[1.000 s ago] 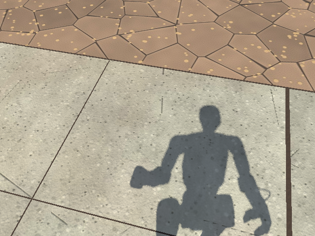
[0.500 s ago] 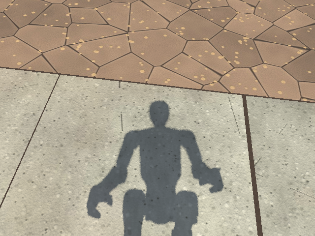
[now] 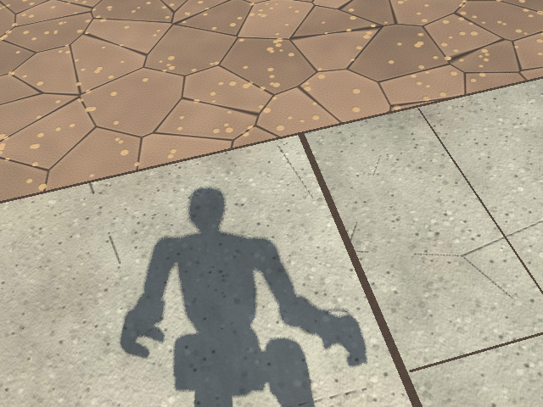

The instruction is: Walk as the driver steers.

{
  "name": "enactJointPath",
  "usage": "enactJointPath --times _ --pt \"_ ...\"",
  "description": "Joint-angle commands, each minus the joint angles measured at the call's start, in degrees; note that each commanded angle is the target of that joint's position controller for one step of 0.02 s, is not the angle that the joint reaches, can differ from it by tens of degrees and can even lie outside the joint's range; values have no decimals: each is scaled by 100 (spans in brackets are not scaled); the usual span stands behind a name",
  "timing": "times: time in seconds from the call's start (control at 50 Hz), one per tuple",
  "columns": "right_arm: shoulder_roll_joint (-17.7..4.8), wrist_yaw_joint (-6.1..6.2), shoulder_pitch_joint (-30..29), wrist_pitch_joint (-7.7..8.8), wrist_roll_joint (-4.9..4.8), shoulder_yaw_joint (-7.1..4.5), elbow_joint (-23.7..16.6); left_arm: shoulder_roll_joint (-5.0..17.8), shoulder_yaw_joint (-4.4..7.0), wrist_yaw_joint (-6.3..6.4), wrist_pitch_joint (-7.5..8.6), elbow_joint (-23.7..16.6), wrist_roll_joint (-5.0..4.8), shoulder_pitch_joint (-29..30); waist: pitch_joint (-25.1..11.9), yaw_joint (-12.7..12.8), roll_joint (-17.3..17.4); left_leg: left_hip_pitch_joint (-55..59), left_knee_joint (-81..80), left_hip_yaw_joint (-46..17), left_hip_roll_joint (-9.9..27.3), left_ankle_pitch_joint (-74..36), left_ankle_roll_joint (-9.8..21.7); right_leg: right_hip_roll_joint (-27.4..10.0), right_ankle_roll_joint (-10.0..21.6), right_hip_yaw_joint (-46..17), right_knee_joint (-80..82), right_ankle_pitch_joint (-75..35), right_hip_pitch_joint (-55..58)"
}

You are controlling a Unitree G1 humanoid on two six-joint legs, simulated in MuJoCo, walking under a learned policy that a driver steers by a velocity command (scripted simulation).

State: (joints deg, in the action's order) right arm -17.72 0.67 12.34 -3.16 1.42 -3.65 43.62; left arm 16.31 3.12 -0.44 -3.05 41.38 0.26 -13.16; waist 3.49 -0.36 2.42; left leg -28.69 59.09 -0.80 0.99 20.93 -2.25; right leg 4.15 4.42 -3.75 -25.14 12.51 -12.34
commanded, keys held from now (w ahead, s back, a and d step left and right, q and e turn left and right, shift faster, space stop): e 1.00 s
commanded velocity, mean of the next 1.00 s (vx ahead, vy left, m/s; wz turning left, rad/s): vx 0.00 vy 0.00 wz -0.60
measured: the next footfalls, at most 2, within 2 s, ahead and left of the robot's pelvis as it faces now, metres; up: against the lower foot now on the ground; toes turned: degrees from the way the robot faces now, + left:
left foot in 0.32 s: +0.06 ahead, +0.11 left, +0.00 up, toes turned -17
right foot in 0.80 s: -0.04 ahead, -0.08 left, +0.00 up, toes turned -29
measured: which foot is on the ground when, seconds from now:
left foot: up 0.00-0.30, down 0.32-0.80, up 0.82-1.00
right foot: down 0.00-0.32, up 0.34-0.78, down 0.80-1.00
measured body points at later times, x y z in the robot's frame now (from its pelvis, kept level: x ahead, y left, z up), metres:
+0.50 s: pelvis -0.01 +0.04 +0.00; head +0.03 +0.06 +0.45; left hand +0.17 +0.29 -0.13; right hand +0.05 -0.26 -0.08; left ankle +0.02 +0.12 -0.74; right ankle -0.07 -0.07 -0.66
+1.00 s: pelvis -0.04 +0.00 +0.00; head -0.02 -0.05 +0.45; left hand +0.23 +0.17 -0.09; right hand -0.11 -0.29 -0.13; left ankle +0.05 +0.13 -0.67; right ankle -0.08 -0.06 -0.74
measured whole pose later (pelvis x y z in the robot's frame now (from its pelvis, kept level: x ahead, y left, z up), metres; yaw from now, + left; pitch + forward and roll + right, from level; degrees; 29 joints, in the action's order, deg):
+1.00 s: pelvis -0.04 +0.00 +0.00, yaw -36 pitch +0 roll +2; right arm -18.6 0.3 11.7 -3.5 1.3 -3.3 42.0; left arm 17.0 2.9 -0.5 -2.6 41.1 0.1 -11.8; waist 4.9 -0.3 2.7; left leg -27.7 59.8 -0.9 1.6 21.6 -2.3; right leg 5.3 4.9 -5.0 -24.2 11.9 -11.6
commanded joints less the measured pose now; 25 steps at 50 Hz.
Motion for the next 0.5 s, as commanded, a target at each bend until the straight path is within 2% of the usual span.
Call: enactJointPath --times 0.02,0.12,0.2,0.26,0.3,0.32,0.34,0.36,0.38,0.4,0.42,0.46,0.5 --pt "-407 5 -102 37 -18 -105 -382 933 262 34 104 -318 -15 -93 -481 94 -828 -576 -57 -141 -16 -63 -63 -1336 812 -1509 668 -2036 874" --pt "-397 52 -386 44 -38 -68 -525 1045 319 51 89 -288 52 -360 -455 271 -924 -408 -860 -232 -140 173 -29 -1368 947 -2070 570 -1637 882" --pt "-391 84 -436 103 -95 -26 -618 1126 360 19 66 -316 87 -256 -533 243 -922 220 -1427 -261 -333 291 87 -1274 907 -2417 409 -1895 542" --pt "-405 122 -253 164 -147 0 -637 1136 379 -14 48 -327 77 -51 -595 121 -987 882 -2132 -304 -484 288 204 -1147 732 -2724 308 -2122 324" --pt "-367 188 135 228 -137 16 -548 1074 366 -10 38 -347 10 236 -580 -179 -918 1786 -3433 -288 -498 -380 279 -854 374 -2719 118 -1669 -100" --pt "-544 246 279 277 -86 -23 -513 916 321 11 57 -374 -41 260 -601 -226 -635 2406 -4156 -614 -61 -684 365 -552 56 -2489 -187 -804 -583" --pt "-982 295 139 282 -15 -81 -612 436 213 20 80 -369 -33 -193 -733 68 603 2929 -4659 -1981 1397 -443 695 137 -295 -1486 -1368 1151 -1197" --pt "-1323 238 -229 232 4 -152 -741 790 310 86 64 -364 70 -229 -412 78 1009 2178 -4708 -2864 2144 -1130 1360 724 -416 -473 -2363 2126 -1794" --pt "-990 188 -166 217 -9 -91 -733 1074 391 83 39 -300 181 -163 -337 102 509 1902 -4539 -2520 2095 -1665 1591 290 -458 -504 -3242 1986 -1627" --pt "-638 152 -415 226 -54 12 -767 1040 409 31 13 -184 159 -220 -213 230 310 1723 -4450 -1922 1734 -1923 1498 218 -477 -483 -3628 1670 -1563" --pt "-502 140 -624 224 -36 54 -823 968 402 -24 -28 -87 119 -334 -167 307 322 1690 -4390 -1362 1374 -2121 1346 195 -535 -399 -3941 1386 -1534" --pt "-484 184 -628 242 -19 60 -838 888 371 -138 -82 -20 68 -412 -281 271 578 2013 -4252 -802 1086 -2662 1280 140 -680 -181 -4239 1133 -1693" --pt "-510 184 -336 252 -13 34 -758 822 331 -174 -102 -80 32 -159 -326 80 536 2377 -4168 -624 1118 -2887 1341 69 -791 -50 -4056 1091 -1856"
Velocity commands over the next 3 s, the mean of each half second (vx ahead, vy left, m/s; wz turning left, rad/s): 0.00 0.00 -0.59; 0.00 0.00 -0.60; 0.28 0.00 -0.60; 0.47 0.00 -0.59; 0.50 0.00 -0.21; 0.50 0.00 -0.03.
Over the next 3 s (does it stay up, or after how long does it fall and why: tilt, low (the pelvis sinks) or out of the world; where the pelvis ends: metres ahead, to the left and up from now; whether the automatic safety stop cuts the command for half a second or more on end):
stays up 0.33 -0.83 -0.01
